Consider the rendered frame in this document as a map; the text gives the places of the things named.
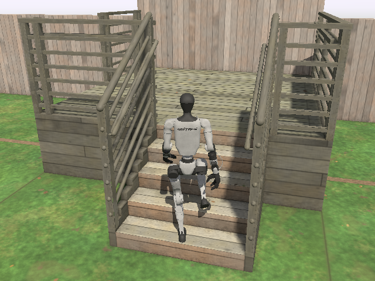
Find stairs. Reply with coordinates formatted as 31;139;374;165
115;125;254;271

